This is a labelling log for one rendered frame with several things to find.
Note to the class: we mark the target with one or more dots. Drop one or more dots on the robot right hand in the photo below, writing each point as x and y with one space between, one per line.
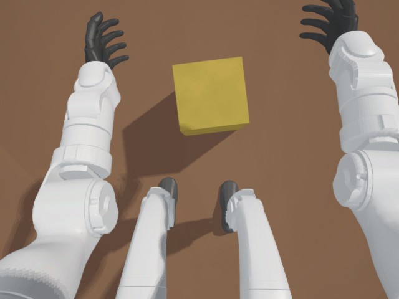
341 16

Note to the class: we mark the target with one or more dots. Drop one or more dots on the robot right upper arm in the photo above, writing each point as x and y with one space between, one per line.
367 181

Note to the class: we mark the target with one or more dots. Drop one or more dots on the robot right thigh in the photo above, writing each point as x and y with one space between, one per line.
262 275

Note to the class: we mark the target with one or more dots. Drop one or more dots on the right robot forearm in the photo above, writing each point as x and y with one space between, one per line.
367 98

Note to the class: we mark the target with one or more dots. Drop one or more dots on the carton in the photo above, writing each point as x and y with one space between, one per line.
211 96

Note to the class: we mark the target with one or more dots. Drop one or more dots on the robot left upper arm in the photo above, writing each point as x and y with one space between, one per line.
70 216

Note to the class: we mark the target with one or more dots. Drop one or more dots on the robot left hand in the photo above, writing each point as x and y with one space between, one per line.
95 43

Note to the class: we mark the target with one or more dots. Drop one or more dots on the right robot shin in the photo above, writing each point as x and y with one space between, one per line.
246 192

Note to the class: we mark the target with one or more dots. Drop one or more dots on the left robot forearm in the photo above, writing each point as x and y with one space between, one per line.
84 150

